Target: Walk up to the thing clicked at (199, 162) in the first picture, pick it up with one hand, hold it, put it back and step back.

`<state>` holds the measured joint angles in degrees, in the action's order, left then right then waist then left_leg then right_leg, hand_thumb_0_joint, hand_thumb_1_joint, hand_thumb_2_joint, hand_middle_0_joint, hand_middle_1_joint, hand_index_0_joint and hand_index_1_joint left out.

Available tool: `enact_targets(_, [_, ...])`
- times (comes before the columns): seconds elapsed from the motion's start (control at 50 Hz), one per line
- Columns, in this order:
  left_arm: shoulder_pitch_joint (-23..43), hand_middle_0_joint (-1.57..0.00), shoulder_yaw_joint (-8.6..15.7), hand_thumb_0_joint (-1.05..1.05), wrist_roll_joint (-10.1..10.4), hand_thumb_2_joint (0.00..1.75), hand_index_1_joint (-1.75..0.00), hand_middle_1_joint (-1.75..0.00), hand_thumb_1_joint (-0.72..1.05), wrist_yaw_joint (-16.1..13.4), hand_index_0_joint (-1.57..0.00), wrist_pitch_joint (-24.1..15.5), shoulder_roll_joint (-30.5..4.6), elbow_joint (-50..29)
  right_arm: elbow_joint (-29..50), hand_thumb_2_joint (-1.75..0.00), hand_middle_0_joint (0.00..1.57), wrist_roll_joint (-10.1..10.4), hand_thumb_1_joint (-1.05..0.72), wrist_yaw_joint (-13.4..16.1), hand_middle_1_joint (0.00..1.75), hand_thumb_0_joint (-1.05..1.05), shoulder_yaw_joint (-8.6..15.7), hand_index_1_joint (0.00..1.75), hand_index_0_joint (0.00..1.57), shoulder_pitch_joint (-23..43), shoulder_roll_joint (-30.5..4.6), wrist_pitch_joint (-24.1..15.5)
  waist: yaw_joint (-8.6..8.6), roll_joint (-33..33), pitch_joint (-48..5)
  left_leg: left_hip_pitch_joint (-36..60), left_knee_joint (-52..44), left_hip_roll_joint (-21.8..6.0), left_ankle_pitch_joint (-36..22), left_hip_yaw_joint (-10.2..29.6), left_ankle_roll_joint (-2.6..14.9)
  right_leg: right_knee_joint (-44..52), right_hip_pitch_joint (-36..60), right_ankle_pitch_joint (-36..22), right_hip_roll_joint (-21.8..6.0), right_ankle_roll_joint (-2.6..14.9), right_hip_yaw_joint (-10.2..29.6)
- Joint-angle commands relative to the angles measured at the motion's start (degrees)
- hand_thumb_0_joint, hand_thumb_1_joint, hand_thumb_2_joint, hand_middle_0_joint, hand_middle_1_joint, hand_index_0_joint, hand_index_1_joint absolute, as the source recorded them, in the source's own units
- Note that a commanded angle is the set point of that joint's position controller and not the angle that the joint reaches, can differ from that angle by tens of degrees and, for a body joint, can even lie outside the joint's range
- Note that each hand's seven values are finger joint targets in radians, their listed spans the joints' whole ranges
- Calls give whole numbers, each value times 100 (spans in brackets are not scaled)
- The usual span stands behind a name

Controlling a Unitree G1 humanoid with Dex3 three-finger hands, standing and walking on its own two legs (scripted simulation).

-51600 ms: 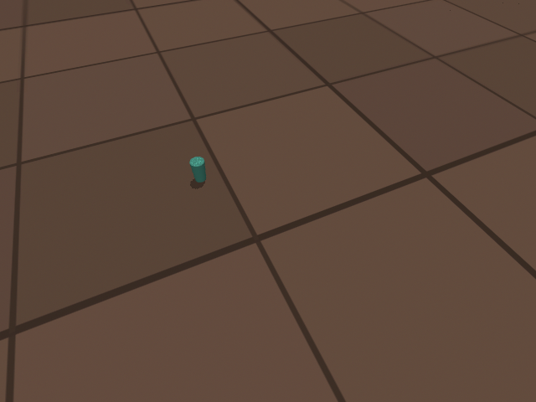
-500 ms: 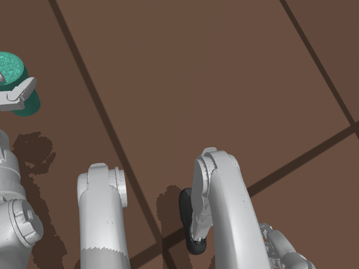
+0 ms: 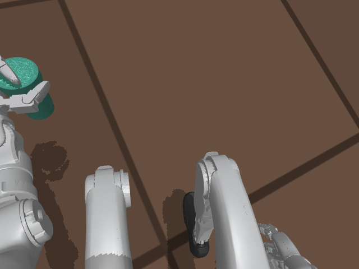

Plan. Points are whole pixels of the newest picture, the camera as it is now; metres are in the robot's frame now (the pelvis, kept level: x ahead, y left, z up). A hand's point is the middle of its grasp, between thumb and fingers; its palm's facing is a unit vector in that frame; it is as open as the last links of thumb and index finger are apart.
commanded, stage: lift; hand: left
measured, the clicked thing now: (29, 93) +0.48 +0.28 -0.08
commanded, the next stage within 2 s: none
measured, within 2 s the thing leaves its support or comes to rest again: neither
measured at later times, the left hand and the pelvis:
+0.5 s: hand (0, 78) +0.45 +0.27 +0.05, palm faces +0.28 -0.96 -0.05, open 5.9 cm; pelvis +0.00 +0.00 +0.05, yaw +2 degrees
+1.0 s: hand out of the picture +0.42 +0.24 +0.23, palm faces +0.31 -0.95 -0.04, open 6.3 cm; pelvis +0.04 +0.00 +0.21, yaw +4 degrees
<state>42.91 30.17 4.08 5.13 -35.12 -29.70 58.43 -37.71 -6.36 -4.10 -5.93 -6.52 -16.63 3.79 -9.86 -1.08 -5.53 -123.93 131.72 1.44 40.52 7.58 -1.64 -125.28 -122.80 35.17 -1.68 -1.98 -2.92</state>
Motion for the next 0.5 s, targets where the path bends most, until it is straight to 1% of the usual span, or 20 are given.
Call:
enact_targets(0.0, [1757, -135, 152, 0, 63, 128, -146, -148, 36, 21, -138, -444, -1405, -1239, 210, -90, 20, 16, -91, 108, 30, 0, 521, 30, 20, -874, -1339, -55, 119, 1622, -3987, 2783, -1830, -67, -1089, -404, 179, 1095, 2174, -888, 142, 415, -300])
enact_targets(0.02, [2038, -134, 142, 0, 44, 128, -146, -147, 35, 24, -136, -481, -1561, -1606, 190, -90, 20, 25, -91, 114, 30, 0, 519, 30, 20, -873, -1321, -62, 149, 1678, -4048, 2746, -1833, -64, -1080, -432, 185, 1077, 2225, -878, 143, 422, -282])
enact_targets(0.04, [1948, -134, 130, 0, 49, 125, -144, -147, 32, 39, -137, -453, -1454, -1509, 219, -90, 20, 48, -92, 122, 30, 0, 546, 30, 20, -857, -1299, -60, 147, 1632, -3999, 2788, -1882, -57, -1005, -431, 194, 1122, 2155, -814, 140, 421, -282])
enact_targets(0.06, [1804, -134, 23, 0, 52, 125, -144, -146, 32, 83, -137, -420, -1276, -1389, 199, -90, 20, 51, -92, 116, 30, 0, 533, 30, 20, -886, -1274, -60, 104, 1700, -3925, 2808, -1928, -58, -1064, -430, 186, 1127, 2171, -863, 126, 427, -290])
enact_targets(0.08, [1771, -133, 66, 0, 89, 125, -144, -146, 31, 111, -136, -402, -1269, -1381, 193, -90, 20, 69, -92, 120, 30, 0, 560, 30, 20, -927, -1293, -70, 76, 1483, -3976, 2749, -1890, -56, -1038, -444, 213, 1196, 2282, -857, 143, 403, -285])
enact_targets(0.1, [1884, -133, 113, 0, 102, 124, -143, -145, 31, 140, -136, -411, -1448, -1631, 216, -90, 20, 91, -92, 135, 30, 0, 588, 30, 20, -876, -1290, -86, 153, 1492, -4038, 2709, -1917, -51, -911, -473, 228, 1227, 2275, -738, 144, 405, -256])
enact_targets(0.14, [1850, -134, 106, 0, 112, 122, -142, -144, 34, 190, -137, -378, -1500, -1816, 256, -90, 20, 126, -91, 147, 30, 0, 625, 30, 20, -901, -1258, -84, 226, 1527, -4210, 2735, -2064, -32, -788, -507, 238, 1330, 2500, -634, 135, 403, -224])
enact_targets(0.16, [1650, -133, 106, 0, 137, 123, -142, -144, 31, 233, -137, -310, -1395, -1619, 238, -90, 20, 149, -92, 155, 30, 0, 647, 30, 20, -910, -1264, -88, 259, 1474, -4204, 2832, -2075, -38, -845, -524, 239, 1362, 2518, -680, 125, 404, -208])
enact_targets(0.18, [1714, -133, -35, 0, 161, 123, -142, -145, 31, 259, -136, -268, -1234, -1710, 266, -90, 20, 183, -91, 167, 30, 0, 674, 30, 20, -893, -1259, -102, 198, 1465, -4131, 2815, -2135, -37, -721, -504, 246, 1402, 2390, -589, 125, 408, -220])
enact_targets(0.2, [1665, -133, -43, 0, 215, 124, -143, -145, 33, 263, -136, -241, -1133, -1819, 289, -90, 20, 200, -91, 174, 30, 0, 687, 30, 20, -889, -1244, -123, 211, 1438, -4175, 2848, -2201, -33, -698, -494, 244, 1447, 2446, -575, 120, 409, -211])
enact_targets(0.26, [1653, -131, 20, 0, 251, 124, -142, -144, 33, 198, -135, -161, -1249, -2130, 301, -90, 20, 266, -91, 227, 30, 0, 736, 30, 20, -883, -1210, -158, 323, 1401, -4187, 2946, -2356, -34, -590, -513, 257, 1638, 2593, -484, 113, 405, -163])
enact_targets(0.28, [1493, -131, -92, 0, 255, 124, -142, -144, 34, 200, -135, -107, -1028, -2031, 305, -90, 20, 276, -91, 224, 30, 0, 743, 30, 20, -897, -1184, -161, 303, 1355, -4133, 3008, -2416, -43, -635, -497, 247, 1682, 2645, -521, 104, 407, -161])
enact_targets(0.3, [1529, -131, -114, 0, 262, 124, -142, -144, 33, 192, -135, -93, -1053, -2214, 309, -90, 20, 295, -91, 241, 30, 0, 756, 30, 20, -900, -1175, -175, 330, 1312, -4149, 3040, -2457, -45, -609, -484, 254, 1732, 2661, -506, 110, 412, -155])
enact_targets(0.34, [1218, -131, -207, 0, 317, 125, -142, -144, 33, 188, -135, 4, -770, -2083, 357, -90, 20, 341, -91, 264, 30, 0, 793, 30, 20, -846, -1152, -215, 306, 1175, -3984, 3044, -2571, -41, -638, -488, 268, 1900, 2725, -526, 95, 399, -142])
enact_targets(0.36, [1286, -131, -174, 0, 327, 125, -142, -144, 32, 173, -135, 9, -872, -2386, 363, -90, 20, 353, -91, 279, 30, 0, 820, 30, 20, -868, -1150, -232, 350, 1146, -4030, 3072, -2613, -52, -593, -505, 277, 1982, 2803, -488, 100, 397, -120])
enact_targets(0.38, [1354, -132, -243, 0, 313, 125, -143, -145, 31, 155, -136, 33, -906, -2524, 398, -90, 20, 380, -91, 290, 30, 0, 826, 30, 20, -855, -1134, -242, 343, 1162, -4018, 3104, -2717, -53, -483, -494, 285, 2074, 2868, -393, 97, 395, -104])
enact_targets(0.4, [1061, -132, -243, 0, 344, 126, -143, -145, 33, 145, -136, 89, -774, -2398, 432, -90, 20, 397, -91, 301, 30, 0, 840, 30, 20, -798, -1124, -250, 379, 1132, -3988, 3194, -2801, -54, -468, -479, 287, 2159, 2909, -394, 86, 389, -95])
enact_targets(0.44, [1181, -130, -223, 0, 365, 123, -140, -142, 33, 92, -133, 116, -877, -2957, 427, -90, 20, 422, -91, 316, 30, 0, 869, 30, 20, -830, -1108, -284, 481, 1259, -4210, 3501, -2969, -75, -584, -444, 256, 2216, 3050, -474, 91, 412, -75])
enact_targets(0.46, [995, -130, -332, 0, 394, 124, -141, -143, 31, 88, -133, 163, -689, -2937, 477, -90, 20, 449, -91, 329, 30, 0, 858, 30, 20, -777, -1071, -292, 469, 1260, -4128, 3560, -3058, -69, -614, -424, 253, 2275, 3049, -491, 76, 415, -74])
enact_targets(0.48, [1032, -131, -324, 0, 434, 124, -141, -144, 31, 51, -135, 191, -716, -3198, 513, -90, 20, 478, -91, 342, 30, 0, 887, 30, 20, -805, -1052, -321, 462, 1119, -4196, 3538, -3138, -66, -522, -434, 275, 2414, 3236, -405, 91, 403, -68])
